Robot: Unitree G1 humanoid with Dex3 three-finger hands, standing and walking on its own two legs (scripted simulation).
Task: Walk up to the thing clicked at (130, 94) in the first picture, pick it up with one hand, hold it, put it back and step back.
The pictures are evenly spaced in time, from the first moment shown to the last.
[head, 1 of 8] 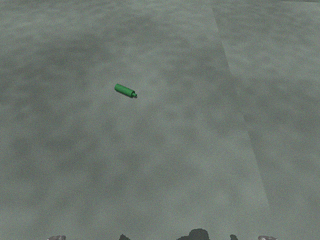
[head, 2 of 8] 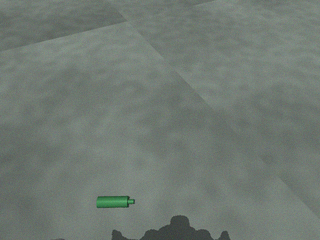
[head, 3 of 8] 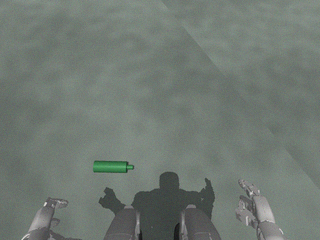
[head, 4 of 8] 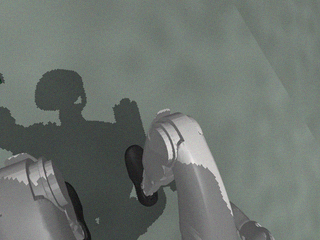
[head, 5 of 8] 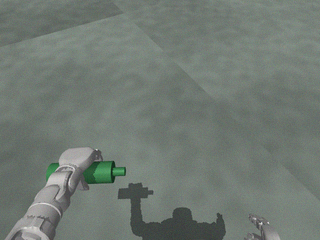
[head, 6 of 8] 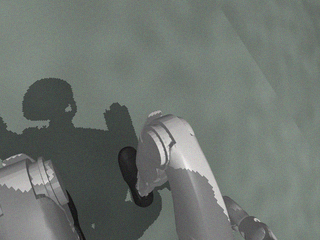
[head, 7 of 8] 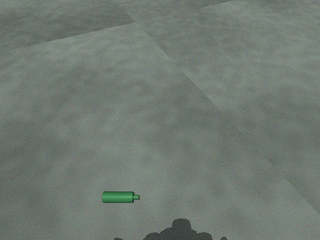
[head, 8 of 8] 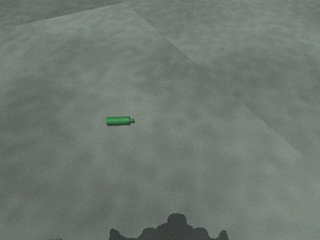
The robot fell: no
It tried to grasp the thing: yes
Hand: left
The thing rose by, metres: 0.68
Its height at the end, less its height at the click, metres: +0.00
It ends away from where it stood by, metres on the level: 0.01
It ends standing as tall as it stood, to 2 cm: yes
